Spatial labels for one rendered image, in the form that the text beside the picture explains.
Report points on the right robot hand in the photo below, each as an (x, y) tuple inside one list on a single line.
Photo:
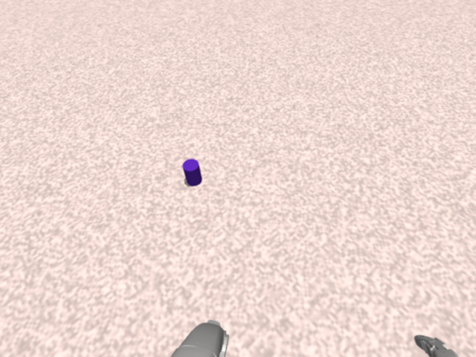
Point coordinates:
[(433, 347)]

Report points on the can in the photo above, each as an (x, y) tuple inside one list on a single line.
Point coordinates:
[(192, 172)]

